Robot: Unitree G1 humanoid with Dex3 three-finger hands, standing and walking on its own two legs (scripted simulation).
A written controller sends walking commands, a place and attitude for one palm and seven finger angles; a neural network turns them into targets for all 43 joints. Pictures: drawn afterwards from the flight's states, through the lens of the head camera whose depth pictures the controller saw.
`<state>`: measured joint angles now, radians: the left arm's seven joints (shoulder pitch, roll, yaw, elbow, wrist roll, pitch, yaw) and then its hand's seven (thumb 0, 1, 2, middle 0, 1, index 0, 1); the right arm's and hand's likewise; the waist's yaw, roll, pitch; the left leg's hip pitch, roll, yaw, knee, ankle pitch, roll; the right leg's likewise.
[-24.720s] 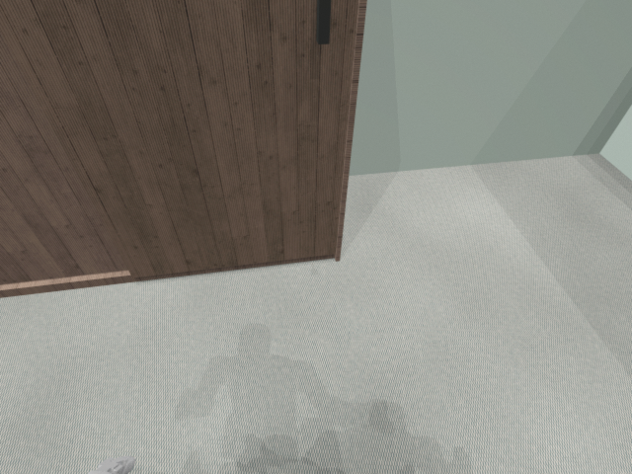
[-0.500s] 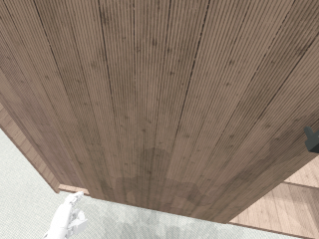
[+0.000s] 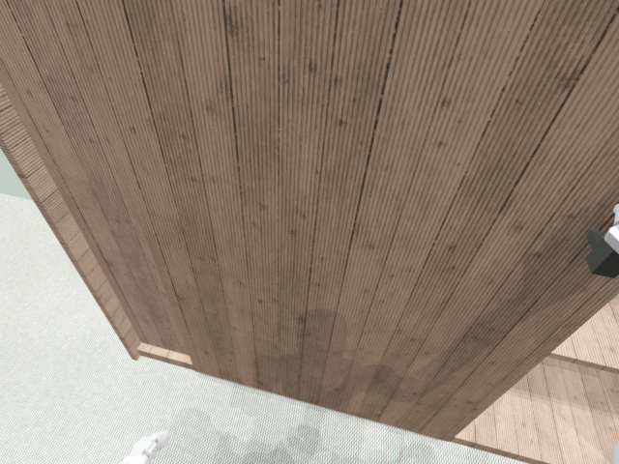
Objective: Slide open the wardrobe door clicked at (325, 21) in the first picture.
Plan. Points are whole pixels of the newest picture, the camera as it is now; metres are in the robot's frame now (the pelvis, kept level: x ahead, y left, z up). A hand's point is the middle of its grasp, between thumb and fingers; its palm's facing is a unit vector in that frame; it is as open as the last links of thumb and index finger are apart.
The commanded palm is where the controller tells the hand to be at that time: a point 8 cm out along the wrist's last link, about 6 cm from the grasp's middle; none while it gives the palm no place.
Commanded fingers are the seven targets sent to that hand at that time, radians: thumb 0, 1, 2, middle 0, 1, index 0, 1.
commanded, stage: stop walking and hold the door there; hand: right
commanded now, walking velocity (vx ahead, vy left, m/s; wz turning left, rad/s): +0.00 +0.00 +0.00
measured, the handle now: out of the picture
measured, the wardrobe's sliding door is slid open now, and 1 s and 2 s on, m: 0.56 0.56 0.56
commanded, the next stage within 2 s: loosen the grip on the handle in 1.32 s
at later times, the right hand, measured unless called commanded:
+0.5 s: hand out of the picture +0.34 -0.30 +0.21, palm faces +0.46 +0.87 -0.18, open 6.3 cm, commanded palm +0.31 -0.33 +0.17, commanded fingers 0.00 -0.90 -0.90 0.45 1.40 0.45 1.40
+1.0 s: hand out of the picture +0.34 -0.30 +0.21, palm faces +0.50 +0.85 -0.15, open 6.2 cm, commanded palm +0.30 -0.32 +0.17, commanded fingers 0.00 -0.90 -0.90 0.45 1.40 0.45 1.40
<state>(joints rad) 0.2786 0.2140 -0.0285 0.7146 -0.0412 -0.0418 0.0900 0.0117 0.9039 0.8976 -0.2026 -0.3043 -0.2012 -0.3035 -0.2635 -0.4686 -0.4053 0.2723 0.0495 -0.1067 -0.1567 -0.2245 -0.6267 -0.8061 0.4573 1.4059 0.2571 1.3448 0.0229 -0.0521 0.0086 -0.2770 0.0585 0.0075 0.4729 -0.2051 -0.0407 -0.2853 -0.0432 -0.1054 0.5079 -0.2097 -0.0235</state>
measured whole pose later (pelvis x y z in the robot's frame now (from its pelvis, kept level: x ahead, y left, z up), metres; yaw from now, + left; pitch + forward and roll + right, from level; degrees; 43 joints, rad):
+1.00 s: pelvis +0.01 -0.01 +0.00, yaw -4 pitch +0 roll +1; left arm 0.18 0.25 -0.05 0.68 -0.03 -0.05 0.08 0.01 0.90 0.90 -0.20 -0.30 -0.20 -0.30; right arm -0.32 -0.39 -0.30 0.17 0.09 -0.09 -0.14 -0.22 -0.67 -0.82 0.45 1.41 0.24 1.35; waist -0.03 -0.03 0.02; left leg -0.12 -0.04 0.03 0.41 -0.29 0.03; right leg -0.29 0.00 -0.08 0.42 -0.13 -0.04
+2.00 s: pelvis -0.02 -0.02 -0.01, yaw -4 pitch +0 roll +1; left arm 0.28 0.25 -0.02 0.72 -0.02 -0.10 0.08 0.01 0.90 0.90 -0.20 -0.30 -0.20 -0.30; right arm -0.45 -0.42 -0.31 0.35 0.01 -0.14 -0.11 -0.01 0.52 -0.22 0.37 1.29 0.25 1.19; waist 0.00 -0.02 -0.01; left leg -0.23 -0.04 0.05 0.57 -0.33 0.03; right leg -0.40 0.00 -0.06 0.55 -0.15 -0.06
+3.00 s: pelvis +0.00 -0.01 -0.01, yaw -4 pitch +1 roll +1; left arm 0.27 0.25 -0.02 0.67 -0.04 -0.08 0.11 0.01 0.91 0.90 -0.20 -0.30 -0.20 -0.30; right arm -0.15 -0.53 -0.58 0.21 0.19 -0.14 0.12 -0.01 0.55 -0.20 0.26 1.16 0.26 1.15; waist -0.02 -0.04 -0.07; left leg -0.24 -0.05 0.04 0.58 -0.36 0.04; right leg -0.42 -0.02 -0.07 0.60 -0.20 -0.04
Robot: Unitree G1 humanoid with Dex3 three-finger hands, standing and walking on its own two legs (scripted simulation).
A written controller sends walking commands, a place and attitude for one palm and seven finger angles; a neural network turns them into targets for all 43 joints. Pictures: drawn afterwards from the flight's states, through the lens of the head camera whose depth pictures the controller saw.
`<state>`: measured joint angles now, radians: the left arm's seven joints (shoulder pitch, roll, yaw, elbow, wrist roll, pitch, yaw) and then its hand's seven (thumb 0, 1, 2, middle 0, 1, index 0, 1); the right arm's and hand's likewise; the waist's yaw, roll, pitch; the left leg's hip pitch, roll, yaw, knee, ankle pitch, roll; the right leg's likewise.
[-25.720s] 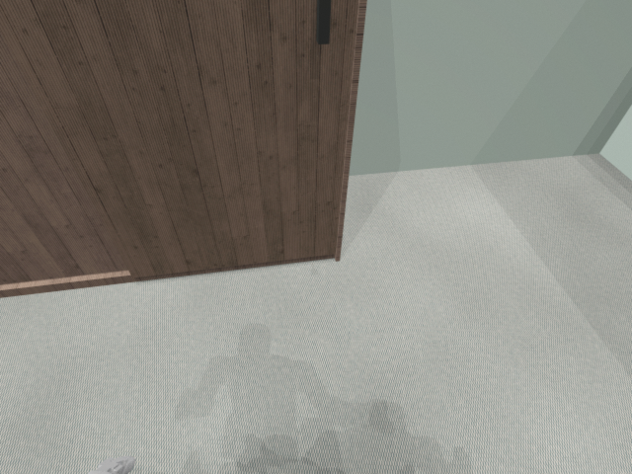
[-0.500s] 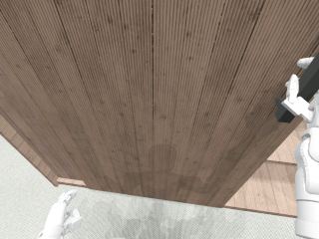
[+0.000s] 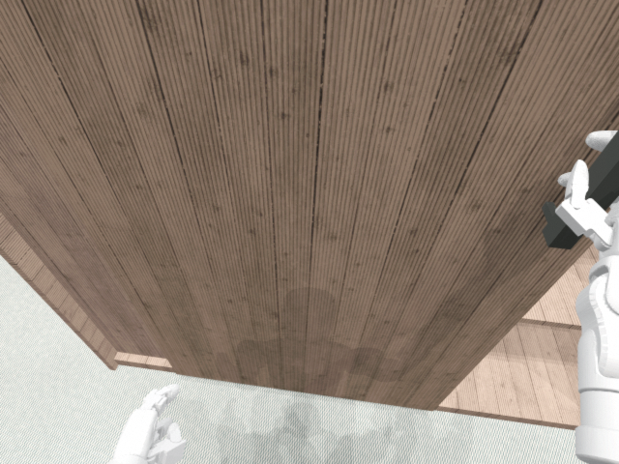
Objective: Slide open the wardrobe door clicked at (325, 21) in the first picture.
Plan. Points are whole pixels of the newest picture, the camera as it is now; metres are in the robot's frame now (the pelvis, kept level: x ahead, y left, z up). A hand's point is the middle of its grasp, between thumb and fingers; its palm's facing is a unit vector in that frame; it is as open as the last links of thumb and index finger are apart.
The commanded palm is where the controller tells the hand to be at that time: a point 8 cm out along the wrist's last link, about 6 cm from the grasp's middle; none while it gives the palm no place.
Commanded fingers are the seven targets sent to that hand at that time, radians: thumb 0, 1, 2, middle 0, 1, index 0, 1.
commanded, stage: stop walking and hold the door there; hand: right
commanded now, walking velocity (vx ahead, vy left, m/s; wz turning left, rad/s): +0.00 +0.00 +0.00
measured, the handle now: (592, 173) +0.38 -0.29 +0.22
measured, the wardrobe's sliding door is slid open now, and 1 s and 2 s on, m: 0.56 0.56 0.56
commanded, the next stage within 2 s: loosen the grip on the handle in 0.32 s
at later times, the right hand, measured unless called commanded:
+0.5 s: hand (581, 199) +0.35 -0.27 +0.21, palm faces +0.41 +0.89 -0.21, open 6.7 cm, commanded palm +0.29 -0.31 +0.20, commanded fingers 0.00 -0.30 -0.61 0.45 1.40 0.45 1.40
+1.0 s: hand (584, 207) +0.35 -0.27 +0.20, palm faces +0.44 +0.88 -0.19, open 14.4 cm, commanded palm +0.31 -0.30 +0.20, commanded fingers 0.00 0.55 -0.20 0.25 1.15 0.25 1.15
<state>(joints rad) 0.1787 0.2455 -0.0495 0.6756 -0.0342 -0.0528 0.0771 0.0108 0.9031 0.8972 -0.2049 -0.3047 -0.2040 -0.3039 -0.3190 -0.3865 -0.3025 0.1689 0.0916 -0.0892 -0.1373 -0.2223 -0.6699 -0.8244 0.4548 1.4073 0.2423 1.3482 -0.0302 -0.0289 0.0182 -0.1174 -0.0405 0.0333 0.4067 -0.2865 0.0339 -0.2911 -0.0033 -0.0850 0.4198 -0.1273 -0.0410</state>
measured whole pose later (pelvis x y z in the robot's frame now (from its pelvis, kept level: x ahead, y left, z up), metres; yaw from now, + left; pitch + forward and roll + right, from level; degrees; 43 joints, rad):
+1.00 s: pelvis -0.03 -0.01 -0.01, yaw -1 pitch +0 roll +1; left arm 0.28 0.25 -0.02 0.72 -0.02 -0.10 0.08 0.01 0.90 0.90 -0.20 -0.30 -0.20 -0.30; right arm -0.45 -0.42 -0.31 0.35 0.01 -0.14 -0.11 -0.01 0.52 -0.22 0.37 1.29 0.25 1.19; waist 0.00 -0.02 -0.01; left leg -0.23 -0.04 0.05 0.57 -0.33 0.03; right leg -0.40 0.00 -0.06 0.55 -0.15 -0.06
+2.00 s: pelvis -0.01 +0.00 -0.01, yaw +0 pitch +1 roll +1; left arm 0.27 0.25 -0.02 0.67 -0.04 -0.08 0.11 0.01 0.91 0.90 -0.20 -0.30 -0.20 -0.30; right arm -0.15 -0.53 -0.58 0.21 0.19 -0.14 0.12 -0.01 0.55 -0.20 0.26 1.16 0.26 1.15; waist -0.02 -0.04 -0.07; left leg -0.24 -0.05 0.04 0.58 -0.36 0.04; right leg -0.42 -0.02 -0.07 0.60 -0.20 -0.04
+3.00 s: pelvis -0.03 -0.01 -0.01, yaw -3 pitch -6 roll +2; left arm 0.20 0.27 -0.09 0.63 -0.10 -0.25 0.11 0.01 0.90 0.90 -0.20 -0.30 -0.20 -0.30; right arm 0.13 -0.48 -0.53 -0.15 0.42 0.30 0.39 -0.01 0.53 -0.21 0.25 1.14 0.25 1.14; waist -0.07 -0.07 -0.05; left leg -0.10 -0.03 0.08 0.50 -0.31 0.02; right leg -0.29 0.02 -0.03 0.52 -0.13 -0.06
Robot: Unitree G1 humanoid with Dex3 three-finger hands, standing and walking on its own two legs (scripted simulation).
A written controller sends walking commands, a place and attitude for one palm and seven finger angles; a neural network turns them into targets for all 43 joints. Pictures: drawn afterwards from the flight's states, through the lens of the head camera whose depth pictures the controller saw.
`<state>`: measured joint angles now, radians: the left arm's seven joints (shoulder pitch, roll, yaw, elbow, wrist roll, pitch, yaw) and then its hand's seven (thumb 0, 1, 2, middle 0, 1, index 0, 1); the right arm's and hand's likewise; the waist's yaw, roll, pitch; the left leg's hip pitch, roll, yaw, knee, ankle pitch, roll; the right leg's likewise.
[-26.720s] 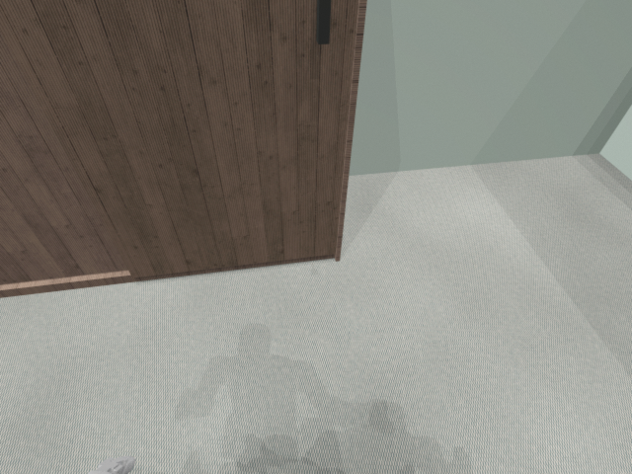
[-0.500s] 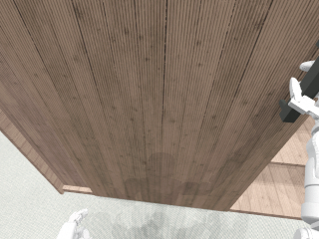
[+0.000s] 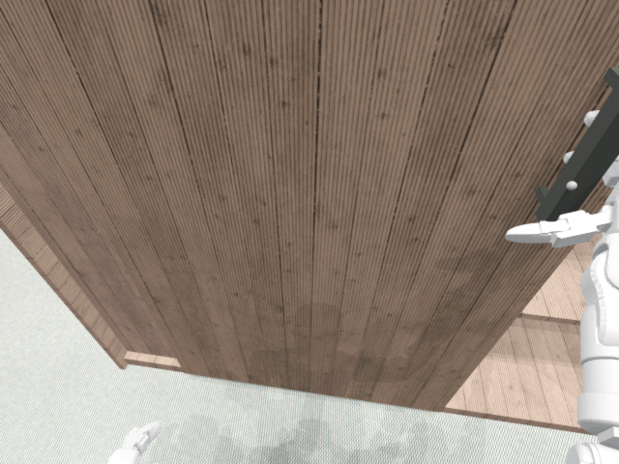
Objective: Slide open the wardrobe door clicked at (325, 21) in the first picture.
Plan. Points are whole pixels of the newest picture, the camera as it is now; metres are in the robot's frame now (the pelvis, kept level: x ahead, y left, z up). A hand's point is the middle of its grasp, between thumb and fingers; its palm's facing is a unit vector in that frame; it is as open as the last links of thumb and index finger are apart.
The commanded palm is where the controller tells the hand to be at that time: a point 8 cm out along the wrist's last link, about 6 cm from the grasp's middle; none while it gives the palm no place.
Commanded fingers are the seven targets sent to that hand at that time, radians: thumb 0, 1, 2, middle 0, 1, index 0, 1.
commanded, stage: slip the hand off the handle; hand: right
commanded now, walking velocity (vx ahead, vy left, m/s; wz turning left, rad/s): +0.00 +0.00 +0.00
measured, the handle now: (580, 153) +0.42 -0.28 +0.23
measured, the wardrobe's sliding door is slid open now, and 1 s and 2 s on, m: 0.56 0.56 0.56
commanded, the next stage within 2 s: draw the hand back to the body in 1.38 s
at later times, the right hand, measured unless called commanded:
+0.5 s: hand out of the picture +0.37 -0.31 +0.22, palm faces +0.51 +0.84 -0.19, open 14.6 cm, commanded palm +0.33 -0.35 +0.21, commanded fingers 0.00 0.55 -0.20 0.25 1.15 0.25 1.15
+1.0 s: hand out of the picture +0.32 -0.33 +0.22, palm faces +0.48 +0.86 -0.20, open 14.6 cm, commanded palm +0.26 -0.37 +0.21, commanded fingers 0.00 0.55 -0.20 0.25 1.15 0.25 1.15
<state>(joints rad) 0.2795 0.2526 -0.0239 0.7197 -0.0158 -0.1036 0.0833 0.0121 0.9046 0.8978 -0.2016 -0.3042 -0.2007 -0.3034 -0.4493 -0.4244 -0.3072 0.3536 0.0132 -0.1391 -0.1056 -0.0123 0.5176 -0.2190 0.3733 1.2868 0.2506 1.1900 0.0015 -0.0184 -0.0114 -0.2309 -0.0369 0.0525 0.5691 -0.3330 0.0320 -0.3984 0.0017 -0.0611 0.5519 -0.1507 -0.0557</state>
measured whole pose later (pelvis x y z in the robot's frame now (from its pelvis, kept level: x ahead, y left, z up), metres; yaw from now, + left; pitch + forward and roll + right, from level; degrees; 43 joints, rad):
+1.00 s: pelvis +0.02 +0.01 +0.00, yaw +1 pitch +1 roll +1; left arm 0.27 0.25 -0.02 0.67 -0.04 -0.08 0.11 0.01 0.91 0.90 -0.20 -0.30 -0.20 -0.30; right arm -0.15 -0.53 -0.58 0.21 0.19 -0.14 0.12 -0.01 0.55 -0.20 0.26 1.16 0.26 1.15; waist -0.02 -0.04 -0.07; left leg -0.24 -0.05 0.04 0.58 -0.36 0.04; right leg -0.42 -0.02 -0.07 0.60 -0.20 -0.04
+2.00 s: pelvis -0.01 -0.01 +0.00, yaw -2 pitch -6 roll +2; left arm 0.20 0.27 -0.09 0.63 -0.10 -0.25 0.11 0.01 0.90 0.90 -0.20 -0.30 -0.20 -0.30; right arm 0.13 -0.48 -0.53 -0.15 0.42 0.30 0.39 -0.01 0.53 -0.21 0.25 1.14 0.25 1.14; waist -0.07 -0.07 -0.05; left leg -0.10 -0.03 0.08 0.50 -0.31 0.02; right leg -0.29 0.02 -0.03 0.52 -0.13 -0.06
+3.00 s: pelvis +0.05 +0.01 +0.01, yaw +1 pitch -5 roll +0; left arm 0.17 0.23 -0.03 0.63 0.01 -0.08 0.07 0.01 0.90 0.90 -0.20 -0.30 -0.20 -0.30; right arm 0.46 -0.35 -0.31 -0.43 0.10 -0.04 -0.09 0.01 -0.87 -0.89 0.21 0.32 0.21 0.31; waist -0.09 -0.04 0.00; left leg 0.03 -0.04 0.02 0.35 -0.30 0.04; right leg -0.16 0.03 -0.05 0.40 -0.17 -0.04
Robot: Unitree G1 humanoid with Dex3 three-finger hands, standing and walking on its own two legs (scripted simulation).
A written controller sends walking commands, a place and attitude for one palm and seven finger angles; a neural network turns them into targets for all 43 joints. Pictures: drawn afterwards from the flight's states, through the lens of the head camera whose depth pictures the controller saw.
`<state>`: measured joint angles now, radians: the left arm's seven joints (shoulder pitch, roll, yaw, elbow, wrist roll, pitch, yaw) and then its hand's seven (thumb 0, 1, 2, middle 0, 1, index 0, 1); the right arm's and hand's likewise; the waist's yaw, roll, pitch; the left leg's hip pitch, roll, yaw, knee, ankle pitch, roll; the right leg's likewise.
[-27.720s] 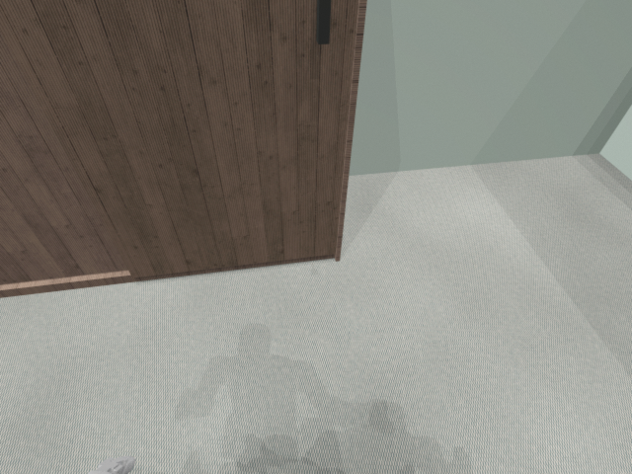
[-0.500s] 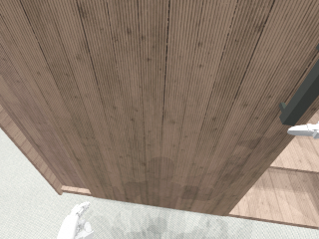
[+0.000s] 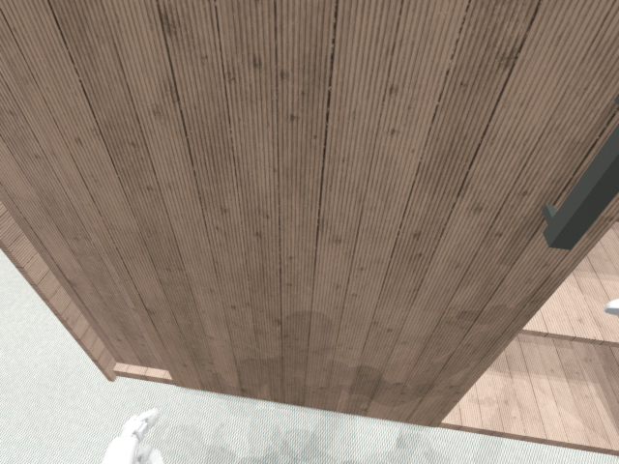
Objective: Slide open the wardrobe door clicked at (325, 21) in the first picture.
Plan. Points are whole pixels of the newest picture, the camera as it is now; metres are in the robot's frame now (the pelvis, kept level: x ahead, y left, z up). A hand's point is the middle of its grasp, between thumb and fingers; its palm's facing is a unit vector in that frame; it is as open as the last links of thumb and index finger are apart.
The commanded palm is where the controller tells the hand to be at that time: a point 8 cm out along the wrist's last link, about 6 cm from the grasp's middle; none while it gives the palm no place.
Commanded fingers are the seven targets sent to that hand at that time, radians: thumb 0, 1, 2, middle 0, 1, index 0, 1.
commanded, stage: slip the hand off the handle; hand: right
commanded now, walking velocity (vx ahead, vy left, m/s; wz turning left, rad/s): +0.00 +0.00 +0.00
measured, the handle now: (590, 174) +0.39 -0.30 +0.23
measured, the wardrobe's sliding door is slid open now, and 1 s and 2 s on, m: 0.56 0.56 0.56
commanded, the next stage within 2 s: draw the hand back to the body in 0.38 s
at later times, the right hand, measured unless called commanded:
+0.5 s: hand out of the picture +0.19 -0.34 +0.22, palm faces +0.50 +0.84 -0.20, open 14.7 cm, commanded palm +0.16 -0.38 +0.21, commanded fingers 0.00 0.55 -0.20 0.25 1.15 0.25 1.15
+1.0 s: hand out of the picture +0.17 -0.32 +0.20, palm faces +0.20 +0.98 -0.07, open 14.6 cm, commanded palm +0.13 -0.35 +0.20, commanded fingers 0.00 0.33 -0.31 0.24 1.02 0.24 1.02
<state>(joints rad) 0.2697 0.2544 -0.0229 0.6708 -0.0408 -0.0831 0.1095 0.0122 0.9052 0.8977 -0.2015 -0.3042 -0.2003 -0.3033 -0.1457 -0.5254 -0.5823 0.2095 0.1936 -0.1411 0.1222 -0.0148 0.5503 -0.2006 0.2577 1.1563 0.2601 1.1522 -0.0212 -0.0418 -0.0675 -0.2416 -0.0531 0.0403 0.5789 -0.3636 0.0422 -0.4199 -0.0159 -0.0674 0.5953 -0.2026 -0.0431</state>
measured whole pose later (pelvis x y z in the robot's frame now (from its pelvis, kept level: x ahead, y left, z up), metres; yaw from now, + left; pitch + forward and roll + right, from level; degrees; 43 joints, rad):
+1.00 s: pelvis -0.03 -0.02 +0.00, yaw -3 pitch -6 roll +2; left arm 0.20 0.27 -0.09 0.63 -0.10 -0.25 0.11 0.01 0.90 0.90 -0.20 -0.30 -0.20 -0.30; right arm 0.13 -0.48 -0.53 -0.15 0.42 0.30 0.39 -0.01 0.53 -0.21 0.25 1.14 0.25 1.14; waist -0.07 -0.07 -0.05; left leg -0.10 -0.03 0.08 0.50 -0.31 0.02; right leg -0.29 0.02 -0.03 0.52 -0.13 -0.06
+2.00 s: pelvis +0.03 +0.00 +0.02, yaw +0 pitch -5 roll +0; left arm 0.17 0.23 -0.03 0.63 0.01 -0.08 0.07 0.01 0.90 0.90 -0.20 -0.30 -0.20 -0.30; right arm 0.46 -0.35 -0.31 -0.43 0.10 -0.04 -0.09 0.01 -0.87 -0.89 0.21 0.32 0.21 0.31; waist -0.09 -0.04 0.00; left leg 0.03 -0.04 0.02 0.35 -0.30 0.04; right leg -0.16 0.03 -0.05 0.40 -0.17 -0.04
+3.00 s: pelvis -0.10 -0.07 +0.00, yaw -3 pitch -1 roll +6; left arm 0.19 0.21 -0.01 0.60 -0.01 -0.05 0.06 0.01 0.90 0.90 -0.20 -0.30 -0.20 -0.30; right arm 0.55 -0.41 -0.39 -0.57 0.06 -0.20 -0.12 0.01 -0.89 -0.90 0.21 0.31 0.21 0.30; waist -0.05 -0.03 0.03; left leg -0.17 -0.08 -0.01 0.48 -0.30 -0.02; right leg -0.50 0.03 -0.04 0.53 -0.14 -0.04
